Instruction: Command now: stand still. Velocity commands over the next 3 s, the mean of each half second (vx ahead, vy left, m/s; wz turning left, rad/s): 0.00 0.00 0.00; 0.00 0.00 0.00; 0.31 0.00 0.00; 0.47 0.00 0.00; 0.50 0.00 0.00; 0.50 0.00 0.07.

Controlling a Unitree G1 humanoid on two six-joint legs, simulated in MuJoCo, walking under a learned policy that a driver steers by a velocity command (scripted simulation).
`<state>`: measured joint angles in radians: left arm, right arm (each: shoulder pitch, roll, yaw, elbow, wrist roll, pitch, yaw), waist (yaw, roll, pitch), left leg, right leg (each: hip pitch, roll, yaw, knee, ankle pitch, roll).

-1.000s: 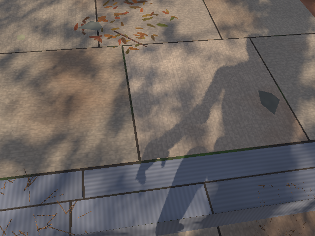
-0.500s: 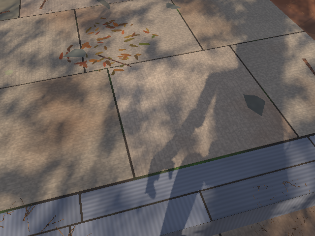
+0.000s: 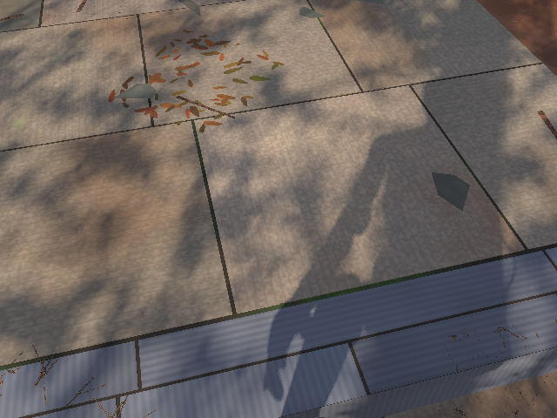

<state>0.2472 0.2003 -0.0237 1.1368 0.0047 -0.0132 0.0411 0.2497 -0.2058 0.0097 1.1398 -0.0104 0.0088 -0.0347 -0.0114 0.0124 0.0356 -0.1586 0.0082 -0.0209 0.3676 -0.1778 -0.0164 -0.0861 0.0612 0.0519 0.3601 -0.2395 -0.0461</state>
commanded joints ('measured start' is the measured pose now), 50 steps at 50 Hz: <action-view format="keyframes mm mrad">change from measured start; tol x2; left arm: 1 45 99 15 -13 0 -6 4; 50 145 21 24 -2 4 -12 12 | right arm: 1 49 -86 -12 -6 0 -5 -4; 50 115 -12 -18 33 0 -8 -17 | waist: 1 -1 -15 29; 50 6 -15 33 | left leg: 1 32 79 -68 -32 92 32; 49 22 78 -64 -14 120 37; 50 29 70 -61 -21 63 38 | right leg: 1 -92 -132 104 -77 138 -19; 15 -80 -131 94 -59 175 -21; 49 -77 -132 84 -48 186 -18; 50 -71 -126 84 -64 108 -20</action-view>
